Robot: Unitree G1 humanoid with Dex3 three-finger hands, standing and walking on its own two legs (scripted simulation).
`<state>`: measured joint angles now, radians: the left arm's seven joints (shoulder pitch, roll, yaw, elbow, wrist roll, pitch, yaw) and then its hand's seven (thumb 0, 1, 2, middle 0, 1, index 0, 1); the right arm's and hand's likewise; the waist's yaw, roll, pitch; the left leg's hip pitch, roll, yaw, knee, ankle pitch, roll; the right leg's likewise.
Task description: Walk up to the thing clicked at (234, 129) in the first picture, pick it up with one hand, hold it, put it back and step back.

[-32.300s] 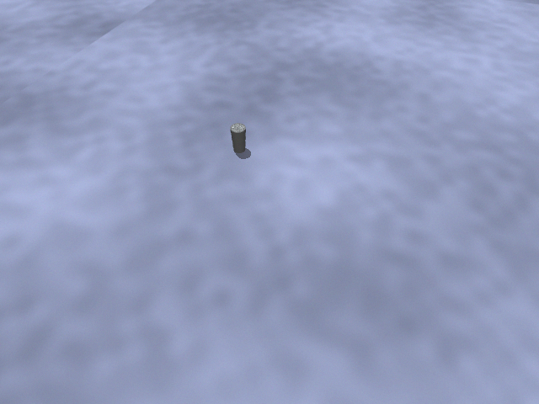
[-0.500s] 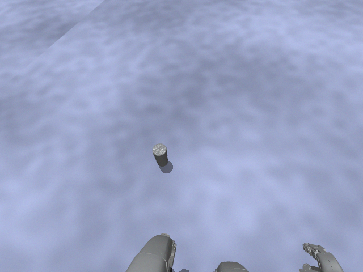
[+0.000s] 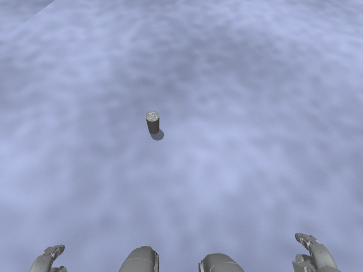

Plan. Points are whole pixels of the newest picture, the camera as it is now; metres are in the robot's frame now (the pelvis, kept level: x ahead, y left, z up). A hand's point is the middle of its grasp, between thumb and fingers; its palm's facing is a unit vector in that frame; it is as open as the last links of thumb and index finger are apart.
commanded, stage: step back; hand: left
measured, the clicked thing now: (153, 123) +0.92 +0.17 -0.68
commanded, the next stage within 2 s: stand in 1.22 s
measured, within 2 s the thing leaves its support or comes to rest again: neither
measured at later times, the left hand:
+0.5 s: hand out of the picture -0.05 +0.28 -0.14, palm faces +0.05 -0.93 -0.37, open 7.4 cm
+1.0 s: hand out of the picture +0.01 +0.24 -0.14, palm faces +0.07 -0.92 -0.38, open 7.4 cm
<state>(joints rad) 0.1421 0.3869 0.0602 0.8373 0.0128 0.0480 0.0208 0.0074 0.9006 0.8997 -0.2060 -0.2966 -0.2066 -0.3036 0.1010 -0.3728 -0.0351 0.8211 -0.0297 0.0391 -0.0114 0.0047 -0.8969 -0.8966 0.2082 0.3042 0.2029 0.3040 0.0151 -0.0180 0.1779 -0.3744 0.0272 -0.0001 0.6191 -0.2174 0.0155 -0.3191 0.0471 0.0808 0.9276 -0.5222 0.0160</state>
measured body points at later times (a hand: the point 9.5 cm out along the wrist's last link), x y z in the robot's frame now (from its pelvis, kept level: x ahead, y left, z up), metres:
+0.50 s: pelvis -0.10 +0.00 +0.01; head -0.10 +0.01 +0.46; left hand -0.05 +0.33 -0.12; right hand -0.05 -0.31 -0.11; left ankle -0.13 +0.12 -0.72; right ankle -0.07 -0.12 -0.69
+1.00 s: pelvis -0.05 -0.02 +0.00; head -0.02 -0.03 +0.45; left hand +0.00 +0.29 -0.11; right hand +0.04 -0.33 -0.13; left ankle -0.03 +0.11 -0.72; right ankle -0.04 -0.14 -0.72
